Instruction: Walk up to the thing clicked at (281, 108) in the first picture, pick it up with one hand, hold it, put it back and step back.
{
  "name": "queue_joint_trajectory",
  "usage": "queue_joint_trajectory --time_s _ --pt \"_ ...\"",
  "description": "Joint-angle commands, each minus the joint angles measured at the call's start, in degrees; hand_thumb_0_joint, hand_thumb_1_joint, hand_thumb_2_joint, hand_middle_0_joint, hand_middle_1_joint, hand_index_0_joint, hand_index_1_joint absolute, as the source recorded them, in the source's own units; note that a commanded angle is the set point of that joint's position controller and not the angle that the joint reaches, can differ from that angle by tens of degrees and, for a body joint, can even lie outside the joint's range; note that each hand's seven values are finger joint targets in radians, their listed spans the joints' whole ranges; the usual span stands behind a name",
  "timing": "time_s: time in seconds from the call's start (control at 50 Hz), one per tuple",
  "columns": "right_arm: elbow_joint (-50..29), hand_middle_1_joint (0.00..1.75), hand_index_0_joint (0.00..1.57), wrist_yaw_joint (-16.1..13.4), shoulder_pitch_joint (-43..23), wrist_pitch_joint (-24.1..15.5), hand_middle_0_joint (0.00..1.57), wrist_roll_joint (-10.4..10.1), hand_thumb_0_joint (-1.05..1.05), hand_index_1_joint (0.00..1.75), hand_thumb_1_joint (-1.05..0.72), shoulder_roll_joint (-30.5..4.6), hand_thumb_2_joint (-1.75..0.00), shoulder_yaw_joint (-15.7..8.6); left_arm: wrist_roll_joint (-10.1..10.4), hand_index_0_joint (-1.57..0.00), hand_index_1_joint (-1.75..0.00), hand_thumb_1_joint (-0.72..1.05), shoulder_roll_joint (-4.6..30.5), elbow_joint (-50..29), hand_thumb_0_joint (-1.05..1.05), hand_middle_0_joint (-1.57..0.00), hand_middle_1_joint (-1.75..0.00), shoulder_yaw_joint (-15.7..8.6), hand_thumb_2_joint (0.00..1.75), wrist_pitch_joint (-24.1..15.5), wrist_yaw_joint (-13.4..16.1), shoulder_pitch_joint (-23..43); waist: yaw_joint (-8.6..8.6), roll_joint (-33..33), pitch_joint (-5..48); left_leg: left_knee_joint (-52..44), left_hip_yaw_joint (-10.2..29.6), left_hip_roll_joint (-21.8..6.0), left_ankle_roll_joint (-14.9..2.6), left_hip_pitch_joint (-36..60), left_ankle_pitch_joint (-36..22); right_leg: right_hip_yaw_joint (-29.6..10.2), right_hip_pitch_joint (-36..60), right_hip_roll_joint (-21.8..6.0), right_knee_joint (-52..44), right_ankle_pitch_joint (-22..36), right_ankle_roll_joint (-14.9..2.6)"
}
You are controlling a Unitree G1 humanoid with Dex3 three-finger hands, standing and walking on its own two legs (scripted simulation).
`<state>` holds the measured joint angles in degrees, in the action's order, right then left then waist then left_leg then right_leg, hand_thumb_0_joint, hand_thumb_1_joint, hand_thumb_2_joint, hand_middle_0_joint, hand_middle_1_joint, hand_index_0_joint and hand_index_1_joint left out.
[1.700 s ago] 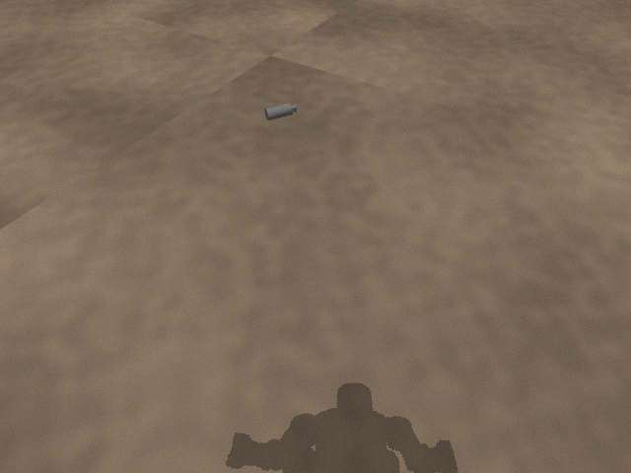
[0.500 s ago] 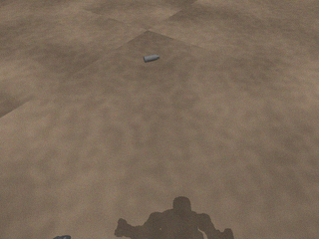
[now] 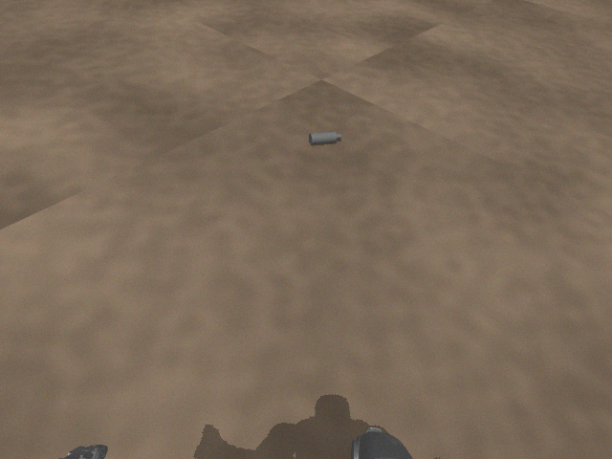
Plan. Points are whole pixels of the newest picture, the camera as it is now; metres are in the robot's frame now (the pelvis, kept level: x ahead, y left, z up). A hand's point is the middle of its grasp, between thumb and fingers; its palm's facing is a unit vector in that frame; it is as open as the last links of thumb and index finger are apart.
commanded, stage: walk up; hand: left
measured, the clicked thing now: (325, 137) +1.91 -0.13 -0.74
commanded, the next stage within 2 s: none
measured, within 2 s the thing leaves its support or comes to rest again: neither
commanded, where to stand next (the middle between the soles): +1.55 -0.41 m, yaw +12 degrees
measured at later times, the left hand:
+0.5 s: hand (206, 330) +0.35 +0.19 -0.14, palm faces +0.09 -0.95 -0.31, open 7.4 cm
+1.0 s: hand (246, 206) +0.67 +0.16 -0.14, palm faces +0.03 -0.93 -0.36, open 7.4 cm
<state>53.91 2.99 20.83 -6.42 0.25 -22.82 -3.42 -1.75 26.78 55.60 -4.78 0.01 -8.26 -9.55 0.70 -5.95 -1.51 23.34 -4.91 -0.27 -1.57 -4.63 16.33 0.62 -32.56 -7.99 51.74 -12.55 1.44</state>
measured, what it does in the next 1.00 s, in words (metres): walks ahead: right foot, then left foot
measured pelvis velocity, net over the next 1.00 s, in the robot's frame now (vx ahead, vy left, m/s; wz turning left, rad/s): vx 0.59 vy -0.14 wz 0.08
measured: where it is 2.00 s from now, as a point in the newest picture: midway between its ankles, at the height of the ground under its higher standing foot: (365, 254)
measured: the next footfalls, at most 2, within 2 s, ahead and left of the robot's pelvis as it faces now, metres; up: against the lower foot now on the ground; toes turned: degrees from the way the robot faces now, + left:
right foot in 0.22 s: +0.33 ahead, -0.20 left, +0.00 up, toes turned -3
left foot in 0.62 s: +0.55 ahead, +0.05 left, +0.00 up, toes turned +12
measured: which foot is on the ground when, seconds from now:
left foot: down 0.00-0.24, up 0.26-0.60, down 0.62-1.00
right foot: up 0.00-0.20, down 0.22-0.62, up 0.64-1.00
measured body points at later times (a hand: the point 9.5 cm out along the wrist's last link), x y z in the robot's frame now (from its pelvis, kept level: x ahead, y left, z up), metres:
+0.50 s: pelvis +0.31 -0.09 +0.00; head +0.33 -0.07 +0.44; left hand +0.34 +0.24 -0.12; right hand +0.44 -0.40 -0.10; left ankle +0.41 +0.06 -0.70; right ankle +0.29 -0.19 -0.74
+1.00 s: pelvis +0.59 -0.14 -0.02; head +0.60 -0.14 +0.43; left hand +0.67 +0.20 -0.12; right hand +0.65 -0.48 -0.12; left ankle +0.51 +0.04 -0.74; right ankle +0.73 -0.29 -0.74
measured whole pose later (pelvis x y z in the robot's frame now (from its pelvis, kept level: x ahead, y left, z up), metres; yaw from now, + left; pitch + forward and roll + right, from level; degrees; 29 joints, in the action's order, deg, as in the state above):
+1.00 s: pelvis +0.59 -0.14 -0.02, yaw +5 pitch -2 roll +2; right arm 51.7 1.5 21.4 -6.4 0.3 -25.9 -3.2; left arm -1.6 27.1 51.1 -5.8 -1.1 -8.1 -11.7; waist 0.9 -2.8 -1.8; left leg 33.4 -5.4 -7.6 2.4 -7.9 23.3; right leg 1.9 -27.4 -8.1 37.5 -11.7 -0.7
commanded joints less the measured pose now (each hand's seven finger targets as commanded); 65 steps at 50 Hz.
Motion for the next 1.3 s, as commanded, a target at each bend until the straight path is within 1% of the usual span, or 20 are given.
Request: queue_joint_trajectory --time_s 0.0,0.14,0.18,0.2,0.22,0.24,0.32,0.42,0.5,0.56,0.58,0.6,0.62,0.74,0.86,0.96,0.98,1.02,1.12,1.28 --pt "-4.6 0.30 0.20 -1.5 -1.8 -2.2 0.20 -0.6 0.00 0.30 -0.90 -19.2 -0.90 -5.1 0.2 -0.20 -0.30 0.90 10.0 -7.9 0.00 -0.20 -0.30 -2.6 0.90 -1.7 0.0 10.4 0.91 11.6 -5.7 -16.9 13.7 -14.2 -8.93 -2.1 9.6 -1.7 -5.6 -1.6 -6.7 6.8 -0.25" --pt "-4.7 0.30 0.20 -2.9 1.0 -1.1 0.20 0.6 0.00 0.30 -0.90 -19.5 -0.90 -5.2 0.7 -0.20 -0.30 0.90 7.4 -9.2 0.00 -0.20 -0.30 -2.7 0.90 -2.4 0.6 13.2 0.11 11.9 -0.3 -3.1 6.0 -13.4 -6.32 2.5 -27.8 4.5 10.3 4.0 -19.3 3.9 -3.45" --pt "-5.4 0.30 0.20 -3.3 0.7 -0.5 0.20 0.6 0.00 0.30 -0.90 -18.0 -0.90 -4.6 0.5 -0.20 -0.30 0.90 9.5 -5.8 0.00 -0.20 -0.30 -4.7 0.90 -2.6 1.6 -0.6 -7.19 7.1 7.4 18.9 1.9 -9.6 -4.31 -3.8 -34.5 6.4 31.0 7.7 -22.9 -0.2 -5.72" --pt "-6.0 0.30 0.20 -3.1 1.9 -0.3 0.20 0.4 0.00 0.30 -0.90 -14.2 -0.90 -3.2 -0.4 -0.20 -0.30 0.90 13.9 -3.7 0.00 -0.20 -0.30 -6.8 0.90 -3.1 2.7 -12.1 -12.18 -2.4 12.5 38.2 1.3 -6.0 -2.53 -15.9 -22.1 -3.1 44.4 2.0 -23.7 -9.2 -7.04" --pt "-8.7 0.30 0.20 -3.2 4.7 -0.9 0.20 -1.0 0.00 0.30 -0.90 -8.9 -0.90 -1.5 0.5 -0.20 -0.30 0.90 19.4 -3.8 0.00 -0.20 -0.30 -7.3 0.90 -3.7 3.4 -13.6 -9.87 -16.7 15.0 49.6 1.3 3.1 -1.34 -33.8 11.0 -32.5 52.5 -15.5 -35.9 -21.1 -11.51" --pt "-7.9 0.30 0.20 -3.8 0.0 -0.9 0.20 -0.4 0.00 0.30 -0.90 -14.8 -0.90 -2.7 1.7 -0.20 -0.30 0.90 19.2 -5.3 0.00 -0.20 -0.30 -7.0 0.90 -3.6 3.7 -8.6 -9.83 -9.1 12.7 54.7 7.2 -1.5 -1.78 -36.5 11.3 -36.7 47.9 -17.6 -37.8 -24.1 -15.53" --pt "-4.6 0.30 0.20 -2.1 0.0 -0.5 0.20 -0.5 0.00 0.30 -0.90 -14.1 -0.90 -2.8 1.3 -0.20 -0.30 0.90 11.7 -7.9 0.00 -0.20 -0.30 -4.1 0.90 -4.5 4.3 -0.1 -2.66 -2.8 -0.2 41.4 8.3 -7.5 -1.95 -28.4 1.8 -12.0 24.6 -7.7 -37.3 -6.5 -13.11" --pt "-6.7 0.30 0.20 0.1 -4.8 0.2 0.20 0.5 0.00 0.30 -0.90 -12.6 -0.90 -3.4 0.7 -0.20 -0.30 0.90 11.8 -10.5 0.00 -0.20 -0.30 -3.7 0.90 -5.5 3.7 0.0 -2.67 -1.5 -2.8 23.5 3.6 -7.8 1.30 -26.9 -0.5 -4.7 19.0 -7.0 -40.6 -5.9 -16.05" --pt "-7.6 0.30 0.20 0.1 -6.6 -0.3 0.20 0.1 0.00 0.30 -0.90 -11.7 -0.90 -3.7 0.5 -0.20 -0.30 0.90 12.3 -11.3 0.00 -0.20 -0.30 -3.6 0.90 -5.1 3.0 -0.4 -2.50 0.4 0.0 12.8 0.7 -5.4 0.85 -15.4 -11.9 -0.1 17.7 -4.9 -35.8 -4.3 -13.44" --pt "-5.1 0.30 0.20 -1.1 2.6 -0.9 0.20 0.4 0.00 0.30 -0.90 -14.6 -0.90 -5.3 0.5 -0.20 -0.30 0.90 10.3 -11.6 0.00 -0.20 -0.30 -2.5 0.90 -4.5 3.3 -2.1 2.51 10.0 4.9 10.5 -1.5 -1.6 -1.67 4.2 -9.8 4.3 12.1 -1.3 -17.0 9.5 -10.43" --pt "-4.0 0.30 0.20 -1.8 9.4 -1.2 0.20 1.3 0.00 0.30 -0.90 -17.2 -0.90 -6.3 0.6 -0.20 -0.30 0.90 7.6 -11.4 0.00 -0.20 -0.30 -1.6 0.90 -4.2 3.6 -4.4 6.24 16.2 7.6 8.0 3.6 -4.5 -3.78 11.5 -1.8 5.4 6.4 0.9 -1.6 7.5 -8.98" --pt "-4.5 0.30 0.20 -2.7 12.5 -1.4 0.20 2.0 0.00 0.30 -0.90 -22.5 -0.90 -7.5 0.9 -0.20 -0.30 0.90 4.0 -12.0 0.00 -0.20 -0.30 -0.8 0.90 -3.9 3.7 -6.8 6.06 26.8 9.3 2.2 27.7 -19.2 -6.87 17.3 6.0 5.2 -5.7 7.8 13.9 -15.9 -5.87" --pt "-7.3 0.30 0.20 -3.0 9.7 -1.5 0.20 -0.2 0.00 0.30 -0.90 -24.8 -0.90 -7.8 1.5 -0.20 -0.30 0.90 10.5 -12.0 0.00 -0.20 -0.30 -2.1 0.90 -3.5 4.4 -8.2 5.13 17.4 11.7 -8.4 50.3 -28.2 -14.03 16.8 16.5 -3.4 -10.1 9.6 20.0 -18.8 -5.20" --pt "-9.0 0.30 0.20 -2.9 -3.6 -1.9 0.20 -0.6 0.00 0.30 -0.90 -18.6 -0.90 -4.6 0.9 -0.20 -0.30 0.90 10.9 -7.3 0.00 -0.20 -0.30 -2.7 0.90 -2.4 2.6 -8.1 -0.73 12.7 -0.1 -7.8 15.3 -17.8 -10.43 -9.6 4.2 -4.4 -0.1 -1.1 8.8 -8.6 -1.94" --pt "-8.7 0.30 0.20 -2.5 -4.5 -2.5 0.20 -0.3 0.00 0.30 -0.90 -20.7 -0.90 -5.2 0.3 -0.20 -0.30 0.90 9.7 -9.3 0.00 -0.20 -0.30 -3.1 0.90 -2.1 0.5 -0.5 -0.35 14.4 -1.3 -9.2 9.4 -16.2 -9.52 -12.8 13.1 -0.4 4.1 -0.9 -8.7 0.7 -1.74" --pt "-7.4 0.30 0.20 -2.9 -6.3 -1.3 0.20 0.0 0.00 0.30 -0.90 -18.7 -0.90 -4.4 0.1 -0.20 -0.30 0.90 10.2 -6.4 0.00 -0.20 -0.30 -4.6 0.90 -2.8 1.2 -6.1 -5.80 9.3 3.6 7.2 2.8 -13.3 -5.57 -15.7 -4.4 5.9 23.3 4.5 -16.2 1.4 -2.86" --pt "-6.7 0.30 0.20 -3.1 -3.6 -0.9 0.20 0.2 0.00 0.30 -0.90 -15.8 -0.90 -3.3 -0.1 -0.20 -0.30 0.90 12.5 -4.7 0.00 -0.20 -0.30 -5.9 0.90 -3.2 1.9 -12.3 -8.66 0.3 6.3 23.1 -0.6 -9.6 -3.80 -21.0 -7.4 3.6 33.3 5.6 -18.8 -4.3 -3.99" --pt "-9.4 0.30 0.20 -3.6 -5.1 -0.8 0.20 -0.9 0.00 0.30 -0.90 -12.6 -0.90 -1.9 0.6 -0.20 -0.30 0.90 20.5 -5.7 0.00 -0.20 -0.30 -6.9 0.90 -4.0 3.5 -16.9 -10.25 -16.4 5.8 49.1 0.3 0.8 -0.57 -43.2 14.1 -34.9 39.7 -15.9 -40.1 -22.3 -12.84" --pt "-2.9 0.30 0.20 -2.5 -0.9 0.0 0.20 -0.6 0.00 0.30 -0.90 -14.7 -0.90 -2.6 1.2 -0.20 -0.30 0.90 12.8 -9.3 0.00 -0.20 -0.30 -4.3 0.90 -4.3 4.6 -4.3 -2.26 -4.9 -1.8 39.4 5.7 -7.8 -0.70 -31.4 1.4 -12.0 20.7 -7.2 -37.0 -9.4 -12.60" --pt "-6.8 0.30 0.20 -1.0 -8.0 0.4 0.20 0.1 0.00 0.30 -0.90 -12.4 -0.90 -2.7 0.3 -0.20 -0.30 0.90 12.0 -12.1 0.00 -0.20 -0.30 -3.7 0.90 -4.4 4.1 -7.0 -4.44 -0.6 -2.0 18.0 1.9 -6.5 0.75 -25.9 -5.4 -5.1 22.2 -7.1 -36.7 -4.2 -13.71"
